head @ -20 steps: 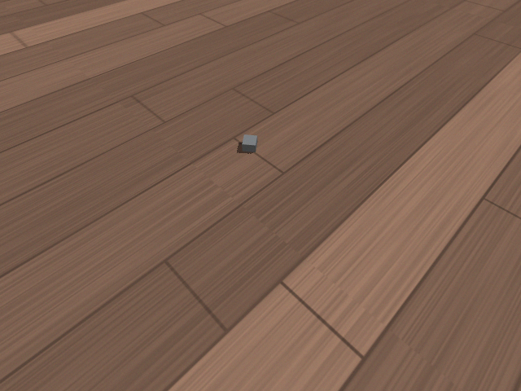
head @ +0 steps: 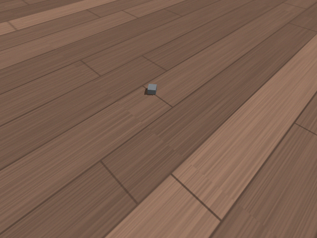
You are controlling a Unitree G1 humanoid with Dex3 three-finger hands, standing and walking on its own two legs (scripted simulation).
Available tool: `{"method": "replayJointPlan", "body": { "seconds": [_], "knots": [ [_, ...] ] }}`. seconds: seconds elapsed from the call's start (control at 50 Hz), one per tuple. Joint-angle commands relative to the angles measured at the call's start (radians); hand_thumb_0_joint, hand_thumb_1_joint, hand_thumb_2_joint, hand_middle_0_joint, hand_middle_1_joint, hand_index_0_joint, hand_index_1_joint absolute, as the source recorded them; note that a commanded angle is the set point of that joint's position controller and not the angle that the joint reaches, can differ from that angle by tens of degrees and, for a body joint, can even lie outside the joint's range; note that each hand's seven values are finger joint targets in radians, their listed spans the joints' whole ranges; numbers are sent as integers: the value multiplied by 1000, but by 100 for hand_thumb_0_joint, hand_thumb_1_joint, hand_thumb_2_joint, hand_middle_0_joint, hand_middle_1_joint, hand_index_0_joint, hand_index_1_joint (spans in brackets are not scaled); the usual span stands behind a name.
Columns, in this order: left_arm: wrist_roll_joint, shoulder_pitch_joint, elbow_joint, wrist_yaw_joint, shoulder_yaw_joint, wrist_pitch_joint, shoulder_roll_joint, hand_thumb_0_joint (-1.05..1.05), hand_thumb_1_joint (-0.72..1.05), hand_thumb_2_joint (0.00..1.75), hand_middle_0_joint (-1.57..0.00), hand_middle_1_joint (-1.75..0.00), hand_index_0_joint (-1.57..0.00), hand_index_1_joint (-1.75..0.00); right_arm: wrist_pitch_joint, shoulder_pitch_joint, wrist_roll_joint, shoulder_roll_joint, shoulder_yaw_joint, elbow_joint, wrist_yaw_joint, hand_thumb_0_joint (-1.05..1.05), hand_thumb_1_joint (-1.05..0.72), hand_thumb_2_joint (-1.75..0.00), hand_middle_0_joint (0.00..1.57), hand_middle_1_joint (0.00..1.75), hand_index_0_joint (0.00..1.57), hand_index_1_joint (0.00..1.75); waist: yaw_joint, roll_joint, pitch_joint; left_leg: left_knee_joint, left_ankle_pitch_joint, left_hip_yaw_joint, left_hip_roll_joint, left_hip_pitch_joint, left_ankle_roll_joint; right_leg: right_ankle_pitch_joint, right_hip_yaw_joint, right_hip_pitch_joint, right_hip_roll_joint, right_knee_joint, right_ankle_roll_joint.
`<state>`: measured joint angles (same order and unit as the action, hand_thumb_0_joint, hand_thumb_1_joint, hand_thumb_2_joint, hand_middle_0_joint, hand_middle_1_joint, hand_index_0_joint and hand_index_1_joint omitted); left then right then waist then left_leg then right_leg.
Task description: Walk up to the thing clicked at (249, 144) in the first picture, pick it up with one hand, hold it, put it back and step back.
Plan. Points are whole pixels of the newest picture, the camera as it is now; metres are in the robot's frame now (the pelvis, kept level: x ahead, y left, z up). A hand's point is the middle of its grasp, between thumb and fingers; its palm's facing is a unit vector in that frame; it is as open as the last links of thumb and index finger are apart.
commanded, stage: stand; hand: left
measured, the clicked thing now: (152, 89) +1.48 +0.05 -0.76
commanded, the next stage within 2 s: walk up in 0.72 s
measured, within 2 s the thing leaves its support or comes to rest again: neither
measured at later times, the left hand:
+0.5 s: hand out of the picture +0.07 +0.25 -0.16, palm faces -0.02 -0.94 -0.34, open 7.4 cm
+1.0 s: hand out of the picture +0.14 +0.25 -0.14, palm faces -0.12 -0.91 -0.40, open 7.4 cm
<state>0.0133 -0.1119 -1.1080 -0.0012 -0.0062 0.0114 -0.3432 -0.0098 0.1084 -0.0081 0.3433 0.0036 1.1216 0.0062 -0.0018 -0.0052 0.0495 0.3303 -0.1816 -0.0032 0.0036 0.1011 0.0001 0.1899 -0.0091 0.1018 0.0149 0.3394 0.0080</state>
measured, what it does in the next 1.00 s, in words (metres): lifts its right foot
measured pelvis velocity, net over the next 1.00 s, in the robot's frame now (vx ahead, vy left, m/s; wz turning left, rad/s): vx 0.05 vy -0.04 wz -0.08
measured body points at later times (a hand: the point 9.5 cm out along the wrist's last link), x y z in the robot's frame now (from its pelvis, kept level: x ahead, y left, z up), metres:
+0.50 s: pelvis +0.00 +0.00 +0.00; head +0.00 +0.00 +0.45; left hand +0.07 +0.30 -0.13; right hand +0.07 -0.30 -0.13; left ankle +0.00 +0.12 -0.75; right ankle +0.00 -0.12 -0.75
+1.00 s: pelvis +0.05 -0.04 -0.01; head +0.05 -0.05 +0.44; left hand +0.14 +0.29 -0.11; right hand +0.06 -0.38 -0.13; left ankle +0.00 +0.12 -0.75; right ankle +0.11 -0.19 -0.73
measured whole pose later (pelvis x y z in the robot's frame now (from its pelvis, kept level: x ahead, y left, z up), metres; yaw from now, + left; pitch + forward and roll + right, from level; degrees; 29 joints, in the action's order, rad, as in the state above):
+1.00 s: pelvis +0.05 -0.04 -0.01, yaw -5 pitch -2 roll +1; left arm 0.04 -0.22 -1.00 0.10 0.08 0.02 -0.45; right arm -0.04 0.26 -0.05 0.43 -0.09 1.02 0.06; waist -0.02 0.00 0.04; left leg 0.36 -0.30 0.06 -0.05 0.04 0.00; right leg 0.36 -0.01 0.39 0.08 0.66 -0.01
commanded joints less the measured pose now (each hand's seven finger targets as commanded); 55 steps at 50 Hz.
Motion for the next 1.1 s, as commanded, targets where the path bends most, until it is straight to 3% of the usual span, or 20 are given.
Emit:
{"method": "replayJointPlan", "body": {
  "seconds": [0.0, 0.08, 0.42, 0.6, 0.68, 0.7, 0.72, 0.74, 0.76, 0.78, 0.8, 0.82, 0.86, 0.94, 0.96, 1.0, 1.02, 1.04, 1.06, 1.08],
  "knots": [
    [-6, 41, 60, -11, 43, 20, -212, 0, 90, 90, -20, -30, -20, -30, -22, -46, 1, 213, -43, -59, -17, 0, -90, -90, 20, 30, 20, 30, 1, 5, -73, -43, 166, -94, -127, -16, -23, -166, 94, -7, 117, -51, -33],
    [-4, 47, 60, -10, 45, 17, -212, 0, 90, 90, -20, -30, -20, -30, -19, -38, -1, 207, -40, -58, -16, 0, -90, -90, 20, 30, 20, 30, -1, 1, -39, -64, 94, -96, -122, 21, -21, -90, 94, 9, 113, -66, -33],
    [-5, 30, 61, -9, 42, 23, -212, 0, 90, 90, -20, -30, -20, -30, -23, -41, 1, 216, -43, -59, -14, 0, -90, -90, 20, 30, 20, 30, 3, -1, -74, -52, 156, -98, -126, -17, -23, -151, 92, -3, 117, -62, -33],
    [-3, 21, 56, -9, 43, 19, -218, 0, 90, 90, -20, -30, -20, -30, -19, -29, 0, 210, -40, -57, -14, 0, -90, -90, 20, 30, 20, 30, 1, -3, -45, -68, 85, -100, -121, 12, -24, -81, 93, 7, 114, -75, -33],
    [-4, 15, 57, -9, 43, 22, -220, 0, 90, 90, -20, -30, -20, -30, -20, -29, 2, 217, -42, -55, -13, 0, -90, -90, 20, 30, 20, 30, 3, 2, -60, -59, 121, -103, -126, -11, -25, -114, 94, 3, 115, -72, -34],
    [20, -47, 123, 25, 115, 31, -316, 0, 90, 90, -20, -30, -20, -30, -44, 41, -27, 325, -111, -117, 8, 0, -90, -90, 20, 30, 20, 30, -5, -16, -178, 39, -424, -108, -110, -41, -92, 379, 120, 36, 63, 11, -70],
    [29, -15, 124, 38, 115, 30, -309, 0, 90, 90, -20, -30, -20, -30, -48, 47, -34, 336, -123, -105, 18, 0, -90, -90, 20, 30, 20, 30, -17, 27, -81, 25, -571, -146, -125, -1, -107, 499, 138, 190, 71, 62, -79],
    [28, 49, 149, 47, 114, 25, -282, 0, 90, 90, -20, -30, -20, -30, -48, 76, -40, 336, -130, -103, 22, 0, -90, -90, 20, 30, 20, 30, -49, 73, -2, -41, -652, -196, -153, -30, -123, 501, 97, 366, 42, 124, -65],
    [28, 92, 173, 55, 114, 22, -254, 0, 90, 90, -20, -30, -20, -30, -49, 104, -35, 352, -142, -111, 25, 0, -90, -90, 20, 30, 20, 30, -72, 147, 56, -142, -702, -313, -255, -44, -174, 387, 31, 466, 9, 286, -46],
    [29, 121, 201, 57, 113, 26, -251, 0, 90, 90, -20, -30, -20, -30, -57, 124, -36, 372, -156, -125, 25, 0, -90, -90, 20, 30, 20, 30, -93, 187, 117, -225, -622, -447, -391, -66, -240, 284, 23, 586, 14, 458, -29],
    [29, 122, 215, 57, 112, 34, -251, 0, 90, 90, -20, -30, -20, -30, -69, 118, -40, 383, -163, -137, 22, 0, -90, -90, 20, 30, 20, 30, -83, 130, 122, -234, -509, -480, -443, -92, -268, 271, 99, 617, 67, 463, -33],
    [23, 107, 218, 63, 112, 42, -262, 0, 90, 90, -20, -30, -20, -30, -76, 107, -36, 370, -164, -150, 21, 0, -90, -90, 20, 30, 20, 30, -65, 89, 101, -233, -468, -464, -432, -125, -268, 258, 116, 595, 91, 459, -33],
    [20, 55, 216, 81, 115, 45, -269, 0, 90, 90, -20, -30, -20, -30, -78, 90, -39, 344, -159, -178, 24, 0, -90, -90, 20, 30, 20, 30, -47, 94, 9, -213, -441, -330, -349, -168, -231, 264, 76, 555, 80, 441, -22],
    [13, -98, 195, 100, 129, 35, -261, 0, 90, 90, -20, -30, -20, -30, -72, -68, -42, 350, -161, -240, 39, 0, -90, -90, 20, 30, 20, 30, 49, 221, -12, -150, -383, -98, -250, 97, -157, 117, -3, 200, 80, 292, -17],
    [15, -118, 183, 98, 132, 38, -263, 0, 90, 90, -20, -30, -20, -30, -67, -63, -43, 334, -155, -245, 42, 0, -90, -90, 20, 30, 20, 30, 53, 179, -13, -96, -383, -48, -209, 152, -147, 66, -38, 119, 56, 246, -10],
    [17, -293, 122, 80, 156, 46, -291, 0, 90, 90, -20, -30, -20, -30, -55, -64, -45, 290, -141, -251, 43, 0, -90, -90, 20, 30, 20, 30, 135, 17, -71, 193, -390, 37, -145, 300, -119, -6, -69, -163, 16, 160, -13],
    [24, -392, 91, 62, 179, 57, -360, 0, 90, 90, -20, -30, -20, -30, -52, -14, -44, 220, -117, -253, 42, 0, -90, -90, 20, 30, 20, 30, 171, -229, -108, 501, -431, 106, -57, 486, -89, 150, 24, -345, 21, 131, -31],
    [33, -440, 115, 46, 200, 63, -424, 0, 90, 90, -20, -30, -20, -30, -49, 9, -33, 170, -93, -276, 46, 0, -90, -90, 20, 30, 20, 30, 188, -387, -79, 749, -469, 69, 34, 658, -58, 504, 374, -321, 207, -42, -82],
    [32, -303, 176, 44, 187, 69, -441, 0, 90, 90, -20, -30, -20, -30, -39, 45, -15, 224, -106, -273, 46, 0, -90, -90, 20, 30, 20, 30, 116, -250, -43, 837, -369, -31, 15, 626, -35, 774, 668, -157, 379, -249, -165],
    [18, -198, 218, 47, 180, 70, -474, 0, 90, 90, -20, -30, -20, -30, -39, 30, -24, 303, -129, -265, 45, 0, -90, -90, 20, 30, 20, 30, 81, -178, 51, 818, -319, -79, -63, 565, -31, 810, 734, 19, 421, -285, -236]
  ]
}}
